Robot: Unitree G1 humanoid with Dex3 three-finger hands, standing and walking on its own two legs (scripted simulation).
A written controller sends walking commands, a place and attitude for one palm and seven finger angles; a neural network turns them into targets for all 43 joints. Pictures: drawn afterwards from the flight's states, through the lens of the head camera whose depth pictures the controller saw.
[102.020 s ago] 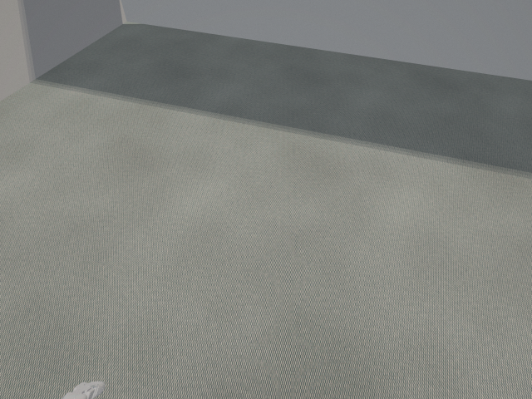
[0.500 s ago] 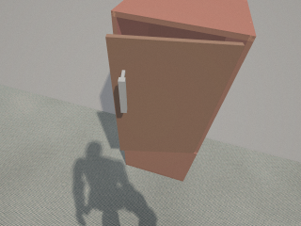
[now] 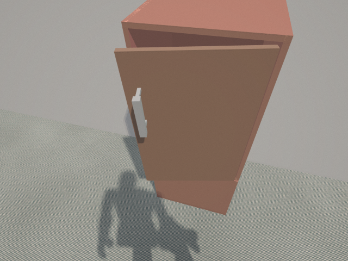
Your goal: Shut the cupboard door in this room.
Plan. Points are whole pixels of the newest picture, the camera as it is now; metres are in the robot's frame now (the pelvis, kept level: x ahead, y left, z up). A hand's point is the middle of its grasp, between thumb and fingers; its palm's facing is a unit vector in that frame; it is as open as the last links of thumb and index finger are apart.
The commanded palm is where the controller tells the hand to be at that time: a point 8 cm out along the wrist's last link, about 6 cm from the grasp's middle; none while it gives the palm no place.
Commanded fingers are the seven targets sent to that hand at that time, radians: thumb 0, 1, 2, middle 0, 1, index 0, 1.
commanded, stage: look again from close up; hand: left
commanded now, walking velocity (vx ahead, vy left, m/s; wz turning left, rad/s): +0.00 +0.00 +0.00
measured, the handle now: (141, 113) +0.48 +0.12 +0.08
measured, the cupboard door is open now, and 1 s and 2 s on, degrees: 15 15 15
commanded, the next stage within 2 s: raise the hand and make a fist in 0.12 s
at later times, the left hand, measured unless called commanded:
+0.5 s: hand (109, 235) +0.18 +0.16 +0.00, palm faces +0.04 -1.00 -0.06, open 6.8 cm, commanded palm +0.11 +0.22 -0.04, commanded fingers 0.00 0.90 0.90 -0.46 -0.58 -0.46 -0.58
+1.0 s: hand (97, 235) +0.18 +0.18 +0.01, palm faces +0.04 -1.00 -0.03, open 4.4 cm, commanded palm +0.14 +0.23 +0.01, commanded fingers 0.00 0.90 0.90 -0.92 -1.08 -0.92 -1.08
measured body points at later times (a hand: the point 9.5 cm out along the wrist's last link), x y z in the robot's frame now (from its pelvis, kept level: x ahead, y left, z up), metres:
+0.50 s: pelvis -0.02 -0.04 -0.06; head +0.00 -0.04 +0.39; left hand +0.17 +0.21 +0.00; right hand +0.17 -0.28 -0.12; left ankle +0.03 +0.09 -0.73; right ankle -0.03 -0.13 -0.73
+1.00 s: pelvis -0.02 -0.02 -0.06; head +0.01 -0.02 +0.39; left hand +0.17 +0.23 +0.01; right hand +0.14 -0.25 -0.14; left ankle +0.03 +0.09 -0.73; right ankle -0.03 -0.13 -0.73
